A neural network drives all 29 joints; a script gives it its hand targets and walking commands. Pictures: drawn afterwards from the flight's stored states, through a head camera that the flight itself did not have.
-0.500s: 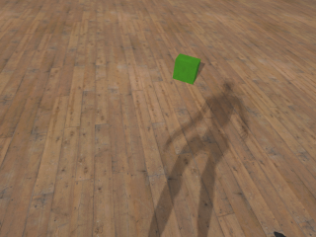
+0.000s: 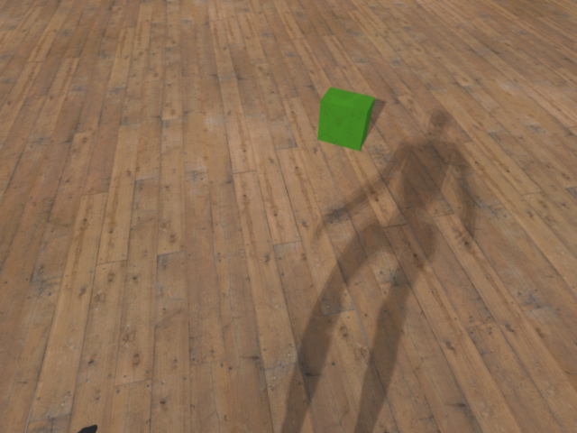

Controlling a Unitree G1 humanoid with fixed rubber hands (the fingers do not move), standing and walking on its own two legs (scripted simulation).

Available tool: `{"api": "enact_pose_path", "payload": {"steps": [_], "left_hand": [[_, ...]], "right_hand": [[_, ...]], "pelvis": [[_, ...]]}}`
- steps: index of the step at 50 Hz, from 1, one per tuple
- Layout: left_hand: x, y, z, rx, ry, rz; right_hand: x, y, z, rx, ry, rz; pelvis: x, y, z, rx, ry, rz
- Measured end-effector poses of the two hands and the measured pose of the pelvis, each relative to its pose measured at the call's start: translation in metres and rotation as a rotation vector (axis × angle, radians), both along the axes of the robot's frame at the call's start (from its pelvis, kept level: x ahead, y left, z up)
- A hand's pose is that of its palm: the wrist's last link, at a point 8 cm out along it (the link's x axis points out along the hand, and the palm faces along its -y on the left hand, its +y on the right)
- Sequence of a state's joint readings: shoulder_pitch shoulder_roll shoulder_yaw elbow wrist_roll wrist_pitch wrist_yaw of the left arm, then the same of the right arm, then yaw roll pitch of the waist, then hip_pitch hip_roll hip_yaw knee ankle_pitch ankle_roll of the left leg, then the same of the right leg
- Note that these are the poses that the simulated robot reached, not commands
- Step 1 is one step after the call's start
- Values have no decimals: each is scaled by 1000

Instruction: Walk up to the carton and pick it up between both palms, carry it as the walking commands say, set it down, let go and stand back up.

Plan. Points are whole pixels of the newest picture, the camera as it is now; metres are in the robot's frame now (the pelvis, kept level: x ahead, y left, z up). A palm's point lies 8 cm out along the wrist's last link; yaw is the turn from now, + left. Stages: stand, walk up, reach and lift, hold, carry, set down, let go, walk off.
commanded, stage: walk up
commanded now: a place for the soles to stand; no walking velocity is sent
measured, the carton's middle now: (344, 119) +1.73 -0.18 -0.64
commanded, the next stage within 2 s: none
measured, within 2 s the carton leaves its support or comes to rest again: neither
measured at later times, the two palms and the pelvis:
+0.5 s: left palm (100, 330) +0.29 +0.35 -0.11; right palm (502, 360) +0.26 -0.28 -0.04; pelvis +0.20 +0.05 +0.02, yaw -1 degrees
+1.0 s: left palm (177, 227) +0.50 +0.28 -0.09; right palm (499, 262) +0.47 -0.36 -0.09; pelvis +0.41 -0.04 +0.00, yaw -5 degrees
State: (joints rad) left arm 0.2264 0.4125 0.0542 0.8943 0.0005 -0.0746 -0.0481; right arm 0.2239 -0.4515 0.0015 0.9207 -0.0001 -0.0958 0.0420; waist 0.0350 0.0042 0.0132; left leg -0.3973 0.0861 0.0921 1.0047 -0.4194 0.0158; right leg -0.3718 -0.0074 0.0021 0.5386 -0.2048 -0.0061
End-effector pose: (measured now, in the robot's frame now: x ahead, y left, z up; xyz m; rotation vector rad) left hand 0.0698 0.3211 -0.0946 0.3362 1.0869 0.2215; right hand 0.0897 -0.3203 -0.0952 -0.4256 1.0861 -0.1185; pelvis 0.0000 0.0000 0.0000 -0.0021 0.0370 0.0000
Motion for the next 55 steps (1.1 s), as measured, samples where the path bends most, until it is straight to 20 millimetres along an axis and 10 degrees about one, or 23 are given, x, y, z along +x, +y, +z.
{"api": "enact_pose_path", "payload": {"steps": [11,23,32,41,55], "left_hand": [[78,28,-26,-66,7,24],[202,36,-13,-125,18,-84],[272,16,-8,-115,52,-90],[390,-34,-8,-27,-16,-162],[452,-39,2,-7,2,-60]], "right_hand": [[133,35,21,-38,-128,57],[158,42,51,-88,-68,-106],[220,21,44,-70,-36,-120],[286,-27,-8,-8,12,-165],[423,-37,14,-5,-35,-68]], "pelvis": [[97,33,-9,-53,-28,-4],[189,54,18,-81,-59,-13],[260,33,19,-55,-40,-23],[343,-17,-8,13,-24,-69],[444,-33,6,-10,-38,-83]]}}
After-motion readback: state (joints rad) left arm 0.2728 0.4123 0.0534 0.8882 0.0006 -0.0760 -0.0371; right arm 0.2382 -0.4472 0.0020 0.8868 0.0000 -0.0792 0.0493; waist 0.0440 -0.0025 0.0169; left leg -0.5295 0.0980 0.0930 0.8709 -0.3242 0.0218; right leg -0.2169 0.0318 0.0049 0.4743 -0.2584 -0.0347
